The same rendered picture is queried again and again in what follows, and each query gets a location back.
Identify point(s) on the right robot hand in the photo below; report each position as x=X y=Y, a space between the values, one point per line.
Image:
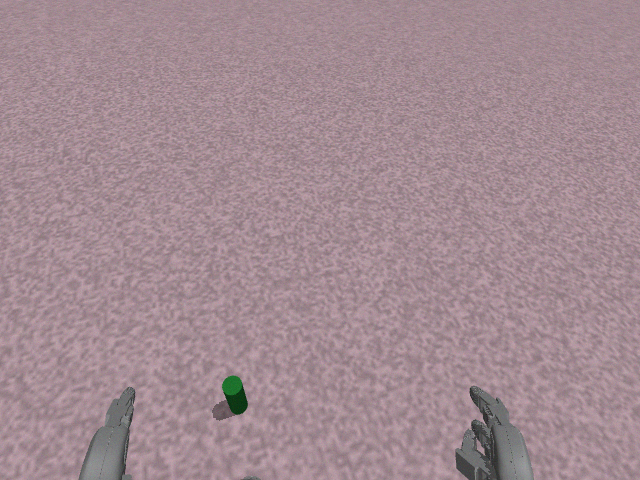
x=506 y=456

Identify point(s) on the left robot hand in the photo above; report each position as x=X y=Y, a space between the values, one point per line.
x=107 y=452

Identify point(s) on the can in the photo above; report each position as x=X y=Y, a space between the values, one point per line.
x=235 y=395

